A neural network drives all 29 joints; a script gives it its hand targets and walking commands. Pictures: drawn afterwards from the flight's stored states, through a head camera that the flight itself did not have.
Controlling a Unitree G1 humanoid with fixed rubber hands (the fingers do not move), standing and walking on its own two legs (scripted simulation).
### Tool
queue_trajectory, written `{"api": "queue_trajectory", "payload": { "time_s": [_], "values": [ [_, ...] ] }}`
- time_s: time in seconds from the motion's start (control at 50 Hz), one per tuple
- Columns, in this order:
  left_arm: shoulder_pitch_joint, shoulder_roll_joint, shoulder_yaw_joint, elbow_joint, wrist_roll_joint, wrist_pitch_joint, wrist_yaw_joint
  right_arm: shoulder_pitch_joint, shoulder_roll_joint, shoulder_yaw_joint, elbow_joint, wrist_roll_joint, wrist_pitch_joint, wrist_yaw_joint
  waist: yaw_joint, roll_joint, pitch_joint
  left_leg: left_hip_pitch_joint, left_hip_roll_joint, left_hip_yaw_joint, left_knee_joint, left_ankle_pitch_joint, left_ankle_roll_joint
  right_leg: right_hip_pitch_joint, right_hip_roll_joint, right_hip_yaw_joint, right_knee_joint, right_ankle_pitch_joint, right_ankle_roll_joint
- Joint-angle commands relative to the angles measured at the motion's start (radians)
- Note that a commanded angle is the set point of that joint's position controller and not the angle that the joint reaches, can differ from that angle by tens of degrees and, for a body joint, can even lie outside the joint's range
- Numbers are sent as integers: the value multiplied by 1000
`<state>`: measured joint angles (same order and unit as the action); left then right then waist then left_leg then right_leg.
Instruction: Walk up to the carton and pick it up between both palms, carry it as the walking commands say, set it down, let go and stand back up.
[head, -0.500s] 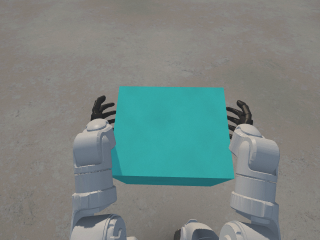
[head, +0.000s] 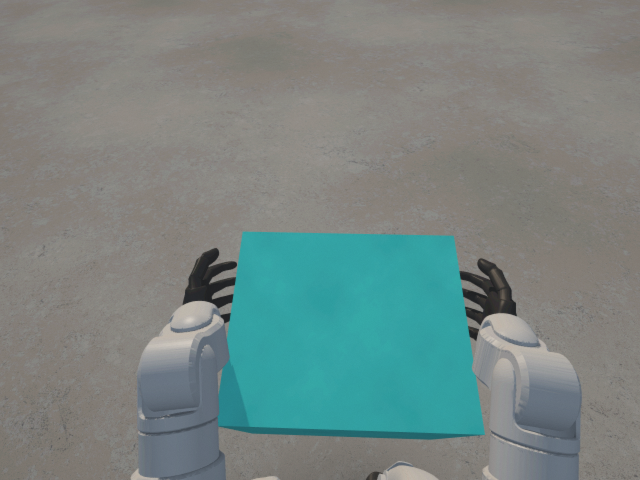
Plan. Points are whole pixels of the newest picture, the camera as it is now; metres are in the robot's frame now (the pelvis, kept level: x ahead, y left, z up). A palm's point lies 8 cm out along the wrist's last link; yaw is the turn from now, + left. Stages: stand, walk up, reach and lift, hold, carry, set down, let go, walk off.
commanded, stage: carry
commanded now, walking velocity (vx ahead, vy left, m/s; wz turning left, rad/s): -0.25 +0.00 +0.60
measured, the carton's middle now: (343, 343) +0.28 -0.01 +0.02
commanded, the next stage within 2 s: none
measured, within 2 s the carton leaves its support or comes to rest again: neither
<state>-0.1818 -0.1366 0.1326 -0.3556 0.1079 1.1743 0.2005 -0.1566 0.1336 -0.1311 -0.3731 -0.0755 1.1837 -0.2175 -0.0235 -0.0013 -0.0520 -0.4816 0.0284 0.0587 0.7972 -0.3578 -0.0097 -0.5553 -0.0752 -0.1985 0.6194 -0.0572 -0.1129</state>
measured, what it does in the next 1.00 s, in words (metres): walks backwards, turning left: left foot, then right foot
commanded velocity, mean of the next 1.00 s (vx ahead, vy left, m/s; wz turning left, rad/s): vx -0.25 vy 0.00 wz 0.60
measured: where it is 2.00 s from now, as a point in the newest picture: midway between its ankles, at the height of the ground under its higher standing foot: outside the picture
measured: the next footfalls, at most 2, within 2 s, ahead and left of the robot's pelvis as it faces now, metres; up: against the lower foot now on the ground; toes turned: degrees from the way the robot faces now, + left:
left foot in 0.16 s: -0.01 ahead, +0.10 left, +0.00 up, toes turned +9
right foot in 0.44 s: -0.11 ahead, -0.11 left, +0.00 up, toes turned +5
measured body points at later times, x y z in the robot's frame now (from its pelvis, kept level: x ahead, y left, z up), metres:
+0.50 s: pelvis -0.20 -0.03 +0.02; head -0.24 -0.06 +0.46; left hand +0.02 +0.18 +0.13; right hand +0.09 -0.14 +0.11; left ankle -0.08 +0.09 -0.68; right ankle -0.15 -0.12 -0.71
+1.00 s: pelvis -0.40 -0.06 +0.01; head -0.40 -0.06 +0.46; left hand -0.28 +0.23 +0.09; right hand -0.09 -0.04 +0.09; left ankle -0.39 +0.08 -0.71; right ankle -0.30 -0.13 -0.67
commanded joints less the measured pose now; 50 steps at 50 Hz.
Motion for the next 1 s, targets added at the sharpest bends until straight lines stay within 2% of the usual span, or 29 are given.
{"api": "queue_trajectory", "payload": {
  "time_s": [0.0, 0.06, 0.1, 0.12, 0.14, 0.16, 0.18, 0.22, 0.26, 0.34, 0.38, 0.4, 0.42, 0.44, 0.46, 0.5, 0.52, 0.54, 0.58, 0.66, 0.72, 0.74, 0.76, 0.78, 0.8, 0.82, 0.86, 0.9, 0.98],
  "values": [
    [-316, -882, -618, -81, -332, 26, -231, -434, 907, 702, -140, 332, 31, 248, 22, -294, -409, 100, -44, 64, 392, -123, 22, 147, -390, 379, -535, -600, 43],
    [-388, -927, -671, -126, -355, 29, -242, -429, 917, 664, -157, 326, 23, 255, -5, -264, -372, 307, -53, 120, 166, -139, 48, 34, -276, 133, -563, -482, 208],
    [-456, -899, -691, -172, -359, 36, -237, -368, 919, 632, -109, 317, 30, 259, -27, -171, -335, 349, -53, 67, -142, -213, 99, 48, -202, 29, -407, -491, 277],
    [-478, -904, -688, -145, -359, 44, -236, -392, 921, 608, -106, 316, 33, 258, -33, 16, -254, 294, 37, -113, -346, -323, 148, -44, -160, 24, -173, -552, 256],
    [-452, -920, -678, -156, -367, 41, -235, -470, 912, 624, -153, 333, 32, 257, -3, 373, -230, 106, 344, -599, -605, -441, 212, -68, -49, 2, 276, -450, 218],
    [-460, -932, -690, -185, -360, 42, -226, -440, 914, 611, -138, 339, 41, 258, 13, 368, -102, -16, 461, -712, -704, -474, 273, -223, 15, 94, 548, -448, 224],
    [-401, -939, -688, -139, -341, 56, -224, -434, 913, 623, -116, 337, 54, 261, 25, 262, -86, -76, 408, -592, -655, -345, 262, -189, -2, 208, 682, -435, 219],
    [-434, -923, -692, -133, -346, 63, -224, -490, 903, 632, -137, 341, 69, 272, 40, 129, -110, -165, 257, -327, -563, -195, 150, -69, 22, 151, 779, -325, 196],
    [-431, -938, -680, -127, -357, 56, -222, -486, 909, 645, -145, 343, 69, 272, 50, 137, -160, -124, 147, -181, -495, -55, 73, 44, 38, 116, 571, -297, 172],
    [-438, -956, -697, -162, -394, 60, -215, -470, 931, 649, -174, 353, 59, 262, 23, 214, -271, 78, 222, -366, -538, -16, 104, 154, 103, 104, 188, -366, 140],
    [-436, -915, -685, -157, -396, 72, -217, -446, 907, 643, -156, 331, 61, 249, 20, 249, -296, 71, 206, -370, -536, 41, 86, 268, 77, 104, -54, -383, 115],
    [-356, -906, -647, -99, -372, 80, -218, -387, 909, 636, -97, 321, 73, 241, 31, 196, -340, 23, 150, -333, -493, 53, 44, 428, 54, 98, -209, -335, 107],
    [-347, -861, -621, -89, -366, 80, -223, -376, 890, 640, -94, 313, 77, 239, 30, -18, -335, -61, 87, -258, -336, 6, 5, 485, -137, 304, -364, -425, 85],
    [-334, -864, -605, -69, -355, 76, -226, -376, 902, 663, -103, 316, 80, 236, 28, -362, -309, -236, -80, -40, -27, -105, -50, 463, -455, 604, -392, -227, -43],
    [-314, -913, -606, -75, -346, 74, -227, -489, 919, 689, -169, 340, 82, 243, 32, -376, -238, -234, -6, -3, 316, -209, -51, 265, -521, 523, -387, -135, -116],
    [-343, -960, -638, -129, -373, 65, -239, -499, 968, 692, -153, 357, 65, 250, 21, -78, -235, -136, -4, -48, 538, -90, -39, 174, -363, 309, -335, -202, -60],
    [-386, -954, -651, -158, -377, 58, -243, -517, 962, 691, -169, 365, 56, 257, 23, -62, -224, -108, -9, -38, 601, -42, -42, 129, -327, 238, -323, -251, -36],
    [-367, -928, -625, -131, -362, 58, -240, -497, 949, 687, -142, 370, 61, 259, 14, -151, -225, -86, -8, -37, 621, -20, -48, 125, -296, 202, -312, -282, 0],
    [-372, -906, -618, -155, -361, 50, -238, -514, 939, 713, -172, 376, 59, 253, 20, -177, -237, -95, -23, 24, 524, -27, -47, 195, -262, 159, -304, -317, 35],
    [-440, -879, -649, -230, -384, 50, -225, -534, 913, 717, -216, 371, 67, 240, 32, -276, -277, -39, -17, 58, 118, -111, -32, 322, -304, 171, -288, -221, 28],
    [-319, -837, -606, -135, -339, 75, -205, -442, 864, 669, -114, 345, 92, 238, 30, -197, -346, 183, -29, 74, -239, -104, -4, 299, -323, 126, -200, -257, 81],
    [-296, -810, -614, -120, -337, 80, -204, -356, 856, 642, -55, 322, 98, 242, 20, -33, -302, 251, 18, -18, -374, -48, 12, 200, -276, 77, -111, -290, 134],
    [-350, -804, -618, -122, -339, 79, -205, -379, 864, 629, -59, 320, 96, 244, 7, 167, -270, 323, 222, -341, -478, -9, 80, -8, -207, 48, 68, -381, 190],
    [-364, -865, -647, -157, -355, 75, -215, -366, 887, 631, -96, 319, 80, 246, -4, 352, -223, 308, 416, -599, -453, 369, 176, -231, -58, -19, 236, -556, 242],
    [-432, -907, -684, -183, -379, 62, -224, -389, 944, 658, -107, 337, 69, 251, -3, 247, -178, 206, 346, -501, -390, 517, 218, -178, -82, 104, 421, -545, 216],
    [-419, -904, -690, -183, -379, 54, -230, -367, 935, 651, -101, 317, 63, 253, 4, 199, -210, 149, 284, -407, -372, 470, 203, -124, -63, 126, 511, -500, 206],
    [-485, -961, -738, -206, -412, 41, -236, -469, 953, 665, -170, 338, 37, 258, 20, 217, -200, 95, 222, -292, -321, 448, 164, -93, -33, 125, 523, -394, 169],
    [-528, -977, -767, -224, -443, 36, -237, -440, 945, 642, -159, 327, 26, 256, 19, 245, -243, 102, 193, -317, -366, 284, 156, -63, -11, 133, 500, -382, 166],
    [-474, -954, -761, -249, -453, 23, -244, -460, 945, 694, -221, 344, 8, 250, 12, 218, -318, 145, 210, -392, -366, 335, 177, 78, 24, 146, 239, -395, 149]
  ]
}}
